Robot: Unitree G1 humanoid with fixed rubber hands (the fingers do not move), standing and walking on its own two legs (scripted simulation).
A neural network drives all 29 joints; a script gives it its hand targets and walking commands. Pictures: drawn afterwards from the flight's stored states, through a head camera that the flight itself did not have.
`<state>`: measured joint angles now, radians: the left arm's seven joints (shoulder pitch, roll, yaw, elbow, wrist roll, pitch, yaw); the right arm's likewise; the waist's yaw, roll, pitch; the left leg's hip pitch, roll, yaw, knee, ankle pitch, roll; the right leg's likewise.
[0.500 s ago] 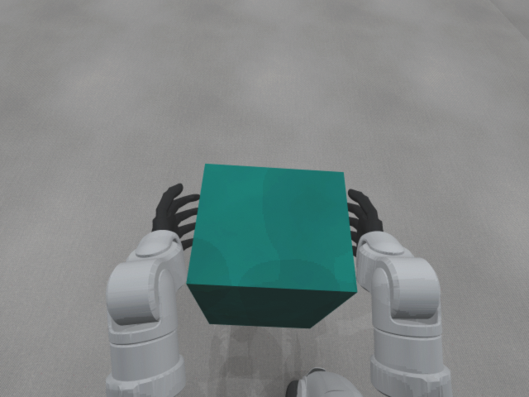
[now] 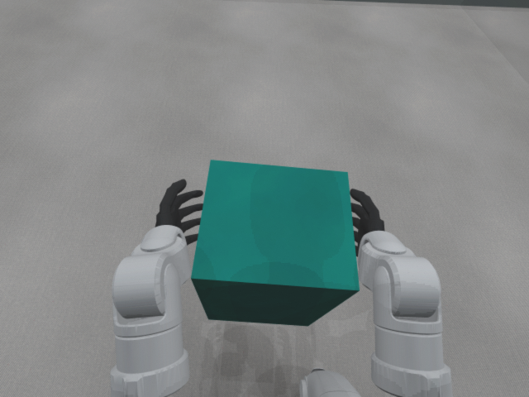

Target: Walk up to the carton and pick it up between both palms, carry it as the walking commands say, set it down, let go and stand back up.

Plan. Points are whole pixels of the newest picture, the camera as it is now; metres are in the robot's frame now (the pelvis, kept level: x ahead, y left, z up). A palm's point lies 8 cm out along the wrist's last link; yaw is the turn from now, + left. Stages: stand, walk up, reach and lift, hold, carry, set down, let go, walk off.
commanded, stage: carry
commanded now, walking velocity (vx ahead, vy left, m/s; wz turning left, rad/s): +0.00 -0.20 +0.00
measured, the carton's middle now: (267, 257) +0.30 +0.02 +0.01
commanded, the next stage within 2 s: none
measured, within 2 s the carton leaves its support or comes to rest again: neither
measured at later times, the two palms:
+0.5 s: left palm (258, 206) +0.37 +0.03 +0.05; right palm (426, 210) +0.38 -0.23 +0.05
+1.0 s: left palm (338, 209) +0.36 -0.08 +0.07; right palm (508, 214) +0.36 -0.35 +0.07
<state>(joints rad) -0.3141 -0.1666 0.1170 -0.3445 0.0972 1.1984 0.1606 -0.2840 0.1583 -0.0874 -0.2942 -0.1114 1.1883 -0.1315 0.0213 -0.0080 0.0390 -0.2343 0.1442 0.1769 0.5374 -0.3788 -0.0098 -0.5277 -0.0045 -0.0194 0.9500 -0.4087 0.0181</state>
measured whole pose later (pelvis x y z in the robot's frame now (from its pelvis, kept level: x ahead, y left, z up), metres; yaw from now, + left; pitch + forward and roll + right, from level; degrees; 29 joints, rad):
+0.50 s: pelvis +0.07 -0.12 -0.01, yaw +3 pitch +4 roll +0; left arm -0.30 -0.16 0.12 -0.33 0.11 1.17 0.15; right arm -0.29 0.16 -0.09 -0.27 -0.08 1.18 -0.16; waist -0.01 -0.04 0.09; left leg -0.37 0.07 0.13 0.62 -0.31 0.00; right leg -0.51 0.01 -0.13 0.80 -0.41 -0.04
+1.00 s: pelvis +0.07 -0.24 -0.01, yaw +4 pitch +3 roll +0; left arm -0.30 -0.16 0.14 -0.23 0.12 1.20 0.13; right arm -0.30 0.16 -0.10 -0.18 -0.10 1.21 -0.16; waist -0.03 -0.04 -0.03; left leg -0.37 0.07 0.14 0.61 -0.27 0.01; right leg -0.46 0.00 -0.13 0.79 -0.43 -0.03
